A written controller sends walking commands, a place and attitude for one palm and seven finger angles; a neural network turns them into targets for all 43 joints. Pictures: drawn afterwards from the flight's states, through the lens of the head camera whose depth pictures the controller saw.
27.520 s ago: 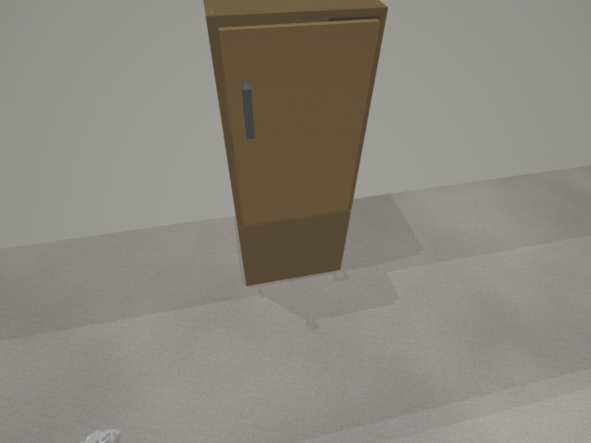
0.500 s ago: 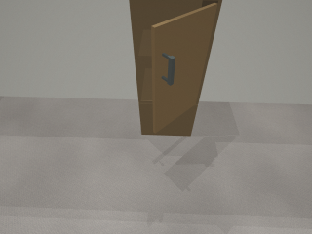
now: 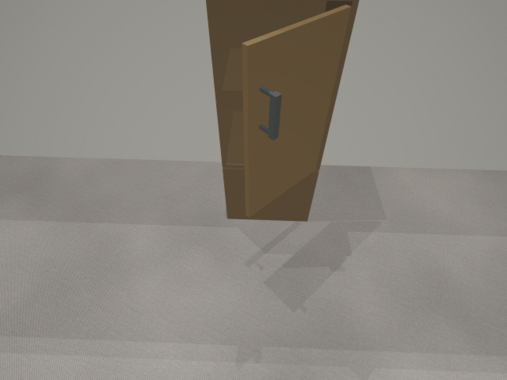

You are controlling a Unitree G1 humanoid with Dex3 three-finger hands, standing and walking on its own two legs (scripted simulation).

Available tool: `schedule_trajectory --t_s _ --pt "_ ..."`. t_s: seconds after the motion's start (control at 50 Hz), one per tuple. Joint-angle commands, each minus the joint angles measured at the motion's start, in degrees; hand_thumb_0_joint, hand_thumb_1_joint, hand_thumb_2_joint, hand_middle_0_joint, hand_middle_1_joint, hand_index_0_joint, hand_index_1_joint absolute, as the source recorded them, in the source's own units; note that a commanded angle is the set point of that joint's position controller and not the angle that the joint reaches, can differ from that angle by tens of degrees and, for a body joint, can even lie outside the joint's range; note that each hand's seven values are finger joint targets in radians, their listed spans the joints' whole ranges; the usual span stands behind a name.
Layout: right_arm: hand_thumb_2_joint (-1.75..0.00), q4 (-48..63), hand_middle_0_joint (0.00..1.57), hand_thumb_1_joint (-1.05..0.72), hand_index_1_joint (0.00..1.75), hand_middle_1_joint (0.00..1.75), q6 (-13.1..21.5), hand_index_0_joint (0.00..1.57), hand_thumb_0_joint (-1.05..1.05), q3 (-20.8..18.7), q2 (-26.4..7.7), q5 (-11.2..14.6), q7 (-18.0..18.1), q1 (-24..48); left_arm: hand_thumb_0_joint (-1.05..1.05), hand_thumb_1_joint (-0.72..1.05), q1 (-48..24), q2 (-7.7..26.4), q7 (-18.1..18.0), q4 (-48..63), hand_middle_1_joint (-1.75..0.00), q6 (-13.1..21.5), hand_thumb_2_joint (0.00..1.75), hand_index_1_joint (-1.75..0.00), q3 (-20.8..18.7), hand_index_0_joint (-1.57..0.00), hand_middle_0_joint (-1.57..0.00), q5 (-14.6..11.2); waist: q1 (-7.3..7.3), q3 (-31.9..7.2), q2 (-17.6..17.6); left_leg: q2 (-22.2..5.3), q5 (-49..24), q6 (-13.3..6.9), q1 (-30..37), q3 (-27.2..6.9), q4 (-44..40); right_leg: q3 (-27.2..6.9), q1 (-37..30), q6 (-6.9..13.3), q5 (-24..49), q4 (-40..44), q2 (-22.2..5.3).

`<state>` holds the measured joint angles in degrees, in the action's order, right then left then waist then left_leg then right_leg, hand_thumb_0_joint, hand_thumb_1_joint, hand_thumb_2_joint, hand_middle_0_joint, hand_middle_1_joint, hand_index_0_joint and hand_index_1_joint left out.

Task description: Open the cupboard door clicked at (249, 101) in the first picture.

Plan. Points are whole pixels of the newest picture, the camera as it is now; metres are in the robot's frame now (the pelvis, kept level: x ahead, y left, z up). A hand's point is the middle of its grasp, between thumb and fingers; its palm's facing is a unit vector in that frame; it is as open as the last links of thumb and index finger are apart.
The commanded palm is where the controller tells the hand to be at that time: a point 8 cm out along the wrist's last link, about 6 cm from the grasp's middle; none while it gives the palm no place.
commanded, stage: look to check the result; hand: left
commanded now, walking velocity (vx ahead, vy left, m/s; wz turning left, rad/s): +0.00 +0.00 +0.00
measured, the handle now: (268, 113) +0.70 +0.00 +0.03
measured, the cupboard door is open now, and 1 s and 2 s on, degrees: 44 44 44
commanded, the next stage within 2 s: walk to a spot facing it in 0.10 s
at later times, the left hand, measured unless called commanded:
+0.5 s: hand out of the picture +0.04 +0.18 -0.18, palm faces -0.06 -0.97 -0.23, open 7.3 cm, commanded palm none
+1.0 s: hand out of the picture +0.11 +0.12 -0.17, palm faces -0.30 -0.92 -0.25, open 7.3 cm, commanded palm none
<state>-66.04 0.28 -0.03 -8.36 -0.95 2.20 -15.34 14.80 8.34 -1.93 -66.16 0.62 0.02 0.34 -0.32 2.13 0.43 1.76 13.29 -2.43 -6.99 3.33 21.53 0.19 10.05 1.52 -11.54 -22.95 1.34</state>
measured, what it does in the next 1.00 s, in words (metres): lifts its left foot, turning right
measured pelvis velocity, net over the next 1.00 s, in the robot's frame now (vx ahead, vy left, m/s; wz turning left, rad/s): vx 0.01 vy -0.05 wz -0.41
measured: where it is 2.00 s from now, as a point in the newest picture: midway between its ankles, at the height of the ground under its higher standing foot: outside the picture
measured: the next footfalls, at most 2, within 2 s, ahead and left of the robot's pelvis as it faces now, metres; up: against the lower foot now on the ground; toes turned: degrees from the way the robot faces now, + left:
left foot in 1.20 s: +0.14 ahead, +0.07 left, +0.00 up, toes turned -31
right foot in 1.62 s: -0.02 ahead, -0.14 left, +0.00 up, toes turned -52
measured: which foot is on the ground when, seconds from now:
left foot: down 0.00-0.66, up 0.68-1.00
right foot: down 0.00-1.00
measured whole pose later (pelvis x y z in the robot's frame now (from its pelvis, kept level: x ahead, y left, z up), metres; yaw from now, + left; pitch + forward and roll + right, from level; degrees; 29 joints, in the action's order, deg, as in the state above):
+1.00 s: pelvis +0.01 -0.05 +0.00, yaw -24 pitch +2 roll +2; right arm -51.3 -3.2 -4.0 -12.6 -0.4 2.0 -1.0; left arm 15.0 10.5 -1.0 -54.5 -1.3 -4.0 1.2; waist 2.9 6.2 -0.8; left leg -1.9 23.0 3.7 -27.2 -2.3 57.5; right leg -9.5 14.5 3.6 -12.4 -26.1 5.5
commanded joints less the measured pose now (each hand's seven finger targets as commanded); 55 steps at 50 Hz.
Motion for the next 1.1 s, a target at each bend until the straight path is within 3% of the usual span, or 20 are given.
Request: schedule_trajectory --t_s 0.0,0.2,0.24,0.32,0.4,0.42,0.46,0.5,0.56,0.6,0.62,0.64,0.66,0.68,0.72,0.78,0.82,0.88,1.04,1.08 --pt "-0.9 1.2 0.2 -0.9 0.3 0.3 0.9 0.2 0.0 -0.9 -6.5 0.0 0.1 -3.8 0.0 0.9 2.1 7.3 -0.2 1.5 -0.3 0.7 0.9 -0.3 -1.5 -0.2 -0.2 0.2 -0.18 2.0 -0.1 -7.7 -5.2 0.0 -1.7 -7.0 -4.9 -6.3 1.1 1.5 5.4 4.0 -6.7" --pt "-0.9 1.5 0.2 -0.9 0.3 0.3 1.0 0.2 0.0 -1.0 -8.4 0.0 0.1 -2.0 0.0 0.9 0.2 9.1 0.0 1.9 -0.3 0.9 0.9 -0.3 -1.7 -0.2 -0.2 0.2 -0.11 1.0 -0.5 -7.9 -7.2 0.1 -0.7 -6.7 -5.0 -6.4 -0.4 1.6 8.0 4.2 -7.0" --pt "-0.9 1.2 0.2 -0.9 0.3 0.3 0.4 0.2 0.0 -0.8 -6.2 0.0 0.3 -3.0 0.0 0.9 0.8 7.3 -0.1 2.1 -0.3 0.1 0.9 -0.3 -1.7 -0.2 -0.2 0.1 -0.29 1.1 -0.6 -8.2 -7.7 0.6 0.2 -5.2 -3.1 -7.3 1.4 1.5 10.7 2.8 -6.8" --pt "-0.9 3.3 0.2 -0.9 0.3 0.3 -0.6 0.2 0.0 -2.2 -8.0 0.0 0.6 -2.6 0.0 0.9 -0.5 9.2 0.4 4.3 -0.3 -1.1 0.9 -0.3 -3.3 -0.2 -0.2 0.4 -0.53 1.3 -0.4 -9.7 -4.3 0.4 0.2 -3.8 -0.3 -8.7 5.5 2.0 11.4 -0.6 -6.3" --pt "-0.9 6.3 0.2 -0.9 0.3 0.3 -1.2 0.2 0.0 -3.8 -10.5 -0.2 0.9 -1.0 0.0 0.9 -1.8 9.3 1.1 7.6 -0.3 -2.1 0.9 -0.3 -4.4 -0.2 -0.2 0.8 -0.34 1.7 3.4 -14.2 -1.8 -1.7 0.5 -6.5 -1.6 -7.5 11.3 1.4 7.8 -7.9 -3.0" --pt "-0.9 7.1 0.2 -0.9 0.3 0.3 -1.2 0.2 0.0 -4.1 -11.4 -0.3 0.9 -0.9 0.0 0.9 -1.9 8.9 1.2 8.3 -0.3 -2.2 0.9 -0.3 -4.7 -0.2 -0.2 0.8 -0.36 1.4 5.2 -16.9 -1.8 -3.1 0.2 -8.7 -3.1 -6.3 12.4 1.0 4.3 -12.7 -1.8" --pt "-0.9 8.1 0.2 -0.9 0.3 0.3 -0.8 0.2 0.0 -4.6 -12.1 -0.6 1.0 -0.4 0.0 0.9 -2.7 8.3 1.5 10.0 -0.3 -2.8 0.9 -0.3 -5.2 -0.2 -0.2 0.9 -0.17 1.6 9.0 -23.7 -6.8 -7.9 0.1 -12.1 -6.4 -2.8 16.4 -0.2 -13.5 -27.4 -0.9" --pt "-0.9 9.5 0.2 -0.9 0.3 0.3 -0.5 0.2 0.0 -4.5 -11.8 -1.0 1.1 0.7 0.0 0.9 -3.8 8.1 1.7 11.3 -0.3 -3.1 0.9 -0.3 -5.8 -0.2 -0.2 1.1 0.24 2.1 7.8 -24.9 -14.6 -9.4 0.2 -10.3 -5.3 -3.0 18.7 -1.1 -17.1 -32.7 -2.8" --pt "-0.9 11.3 0.2 -0.9 0.3 0.3 -0.6 0.2 0.0 -4.8 -12.5 -1.2 0.8 4.0 0.0 0.9 -1.4 6.5 2.2 11.7 -0.3 -2.7 0.9 -0.3 -5.5 -0.2 -0.2 0.9 1.66 0.0 3.8 -22.7 -21.2 -6.4 -0.2 -2.7 1.3 0.5 11.7 -1.0 -14.5 -23.6 -3.7" --pt "-0.9 11.9 0.2 -0.9 0.3 0.3 -1.0 0.2 0.0 -5.3 -13.3 -0.9 0.5 4.8 0.0 0.9 2.6 7.2 2.3 11.0 -0.3 -2.3 0.9 -0.3 -6.0 -0.2 -0.2 1.1 3.27 -1.1 1.8 -19.1 -17.4 -2.5 -2.5 2.1 8.8 2.2 4.6 -0.9 -3.9 -12.0 -2.4" --pt "-0.9 12.8 0.2 -0.9 0.3 0.3 -1.2 0.2 0.0 -5.5 -12.7 -0.3 0.2 5.6 0.0 0.9 5.6 9.6 2.1 10.4 -0.3 -1.8 0.9 -0.3 -6.5 -0.2 -0.2 1.3 4.67 -1.6 -5.3 -14.3 -9.4 0.7 -6.0 5.5 17.5 -4.1 0.6 0.6 9.5 -3.2 -4.7" --pt "-0.9 15.0 0.2 -0.9 0.3 0.3 -1.3 0.2 0.0 -5.1 -8.7 0.5 -0.1 5.5 0.0 0.9 6.9 16.3 1.1 10.5 -0.3 -1.0 0.9 -0.3 -7.7 -0.2 -0.2 2.0 4.62 -2.7 -22.6 -5.3 15.5 4.6 -19.5 8.8 30.7 -27.3 -6.4 6.8 27.0 2.9 -18.9" --pt "-0.9 16.2 0.2 -0.9 0.3 0.3 -2.0 0.2 0.0 -4.7 -9.5 0.4 -0.3 7.4 0.0 0.9 8.7 17.8 0.6 10.5 -0.3 -0.9 0.9 -0.3 -7.9 -0.2 -0.2 0.9 6.16 -3.3 -19.4 -3.7 25.4 4.9 -21.9 1.6 40.9 -31.4 -6.0 12.2 32.5 4.4 -23.1" --pt "-0.9 16.1 0.2 -0.9 0.3 0.3 -2.3 0.2 0.0 -4.8 -8.9 0.6 -0.5 8.2 0.0 0.9 7.4 17.4 0.2 10.8 -0.3 -1.0 0.9 -0.3 -7.9 -0.2 -0.2 0.8 4.88 -1.4 -12.7 -5.3 22.9 4.6 -23.9 -2.4 44.9 -29.1 -4.4 14.0 23.4 4.1 -21.8" --pt "-0.9 16.5 0.2 -0.9 0.3 0.3 -2.1 0.2 0.0 -4.7 -8.5 0.4 -0.5 11.4 0.0 0.9 2.5 14.9 -0.2 12.7 -0.3 -1.2 0.9 -0.3 -7.6 -0.2 -0.2 1.0 3.48 0.1 -9.1 -5.9 16.5 5.0 -27.3 -5.0 46.2 -27.7 -3.7 12.3 21.5 2.6 -16.8" --pt "-0.9 16.3 0.2 -0.9 0.3 0.3 -2.1 0.2 0.0 -4.6 -7.5 0.5 -0.7 10.3 0.0 0.9 2.7 14.1 -0.3 13.5 -0.3 -0.6 0.9 -0.3 -7.3 -0.2 -0.2 0.9 2.64 -5.7 -3.8 -5.1 11.5 6.0 -25.0 -4.9 43.3 -22.5 -7.7 10.3 27.5 0.4 -13.7" --pt "-0.9 16.7 0.2 -0.9 0.3 0.3 -2.3 0.2 0.0 -4.5 -7.3 0.5 -0.6 11.1 0.0 0.9 3.4 14.1 -0.1 13.7 -0.3 -0.6 0.9 -0.3 -7.2 -0.2 -0.2 0.9 2.76 -6.4 -3.1 -4.3 9.9 6.3 -24.8 -5.0 41.3 -22.4 -7.8 9.9 27.7 0.6 -12.5" --pt "-0.9 17.7 0.2 -0.9 0.3 0.3 -2.3 0.2 0.0 -4.6 -7.8 0.5 -0.4 12.3 0.0 0.9 3.7 14.1 0.2 14.0 -0.3 -0.8 0.9 -0.3 -7.2 -0.2 -0.2 1.0 2.9 -5.4 -7.1 -3.9 9.1 6.6 -25.4 -5.3 39.2 -22.6 -8.2 9.1 27.5 1.0 -11.4" --pt "-0.9 20.5 0.2 -0.9 0.3 0.3 -1.4 0.2 0.0 -4.4 -7.9 1.1 0.0 14.6 0.0 0.9 2.7 15.4 0.5 15.9 -0.3 -1.4 0.9 -0.3 -7.9 -0.2 -0.2 1.4 3.24 -4.6 -8.4 -1.8 12.0 5.7 -19.3 -5.6 26.0 -28.7 -4.0 10.2 28.6 -0.4 -10.9" --pt "-0.9 20.0 0.2 -0.9 0.3 0.3 -1.0 0.2 0.0 -4.4 -8.1 1.4 0.1 11.0 0.0 0.9 0.4 15.7 0.4 16.5 -0.3 -1.5 0.9 -0.3 -8.0 -0.2 -0.2 1.3 1.33 -5.8 -8.5 -1.6 9.6 5.4 -14.6 -5.9 18.7 -28.8 -2.3 9.0 28.7 -2.1 -10.2"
